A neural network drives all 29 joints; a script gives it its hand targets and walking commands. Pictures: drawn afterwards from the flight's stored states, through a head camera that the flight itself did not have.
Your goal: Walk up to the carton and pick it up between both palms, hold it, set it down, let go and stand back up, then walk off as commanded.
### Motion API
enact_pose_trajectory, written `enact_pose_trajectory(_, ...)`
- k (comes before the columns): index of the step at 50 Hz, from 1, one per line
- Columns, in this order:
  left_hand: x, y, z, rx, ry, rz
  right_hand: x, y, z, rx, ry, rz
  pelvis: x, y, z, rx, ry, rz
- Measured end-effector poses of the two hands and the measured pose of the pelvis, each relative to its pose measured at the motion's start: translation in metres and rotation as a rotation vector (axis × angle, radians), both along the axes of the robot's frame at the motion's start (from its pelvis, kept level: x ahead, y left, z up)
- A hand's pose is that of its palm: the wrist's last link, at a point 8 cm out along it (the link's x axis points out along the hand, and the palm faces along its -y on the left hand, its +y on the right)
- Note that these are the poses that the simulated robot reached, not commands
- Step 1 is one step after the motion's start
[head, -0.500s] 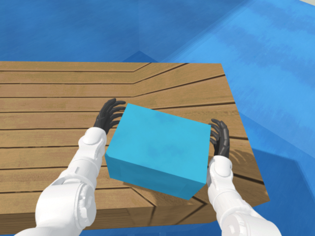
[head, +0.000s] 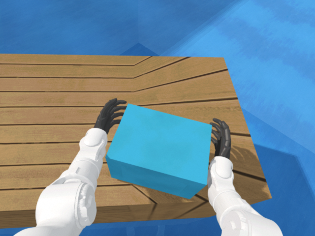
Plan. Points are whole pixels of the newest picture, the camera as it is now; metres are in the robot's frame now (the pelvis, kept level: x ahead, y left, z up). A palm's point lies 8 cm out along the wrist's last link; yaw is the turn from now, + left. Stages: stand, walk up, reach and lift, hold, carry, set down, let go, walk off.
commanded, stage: set down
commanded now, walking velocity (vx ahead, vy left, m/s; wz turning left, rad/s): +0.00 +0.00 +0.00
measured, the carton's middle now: (159, 152) +0.34 +0.00 -0.05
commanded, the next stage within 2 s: none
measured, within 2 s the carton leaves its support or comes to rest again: neither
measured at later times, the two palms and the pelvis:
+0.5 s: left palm (103, 126) +0.40 +0.15 -0.01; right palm (220, 151) +0.33 -0.17 -0.02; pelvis -0.01 +0.01 +0.00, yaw +0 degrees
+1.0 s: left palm (102, 128) +0.40 +0.15 -0.01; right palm (219, 152) +0.33 -0.16 -0.02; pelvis -0.01 +0.01 +0.00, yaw +0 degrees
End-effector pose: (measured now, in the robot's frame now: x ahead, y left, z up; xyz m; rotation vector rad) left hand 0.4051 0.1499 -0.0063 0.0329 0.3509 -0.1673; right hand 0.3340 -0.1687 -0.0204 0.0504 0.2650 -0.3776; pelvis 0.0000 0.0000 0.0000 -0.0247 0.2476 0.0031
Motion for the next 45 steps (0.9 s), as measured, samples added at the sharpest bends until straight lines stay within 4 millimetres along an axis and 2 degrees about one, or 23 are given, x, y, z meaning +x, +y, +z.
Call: enact_pose_trajectory(45,-0.0013,0.0034,-0.0065,0.048,-0.030,-0.019,-0.0016,0.0037,-0.0013,-0.026,-0.009,0.000,-0.0099,0.0091,-0.0026,-0.012,0.024,-0.001)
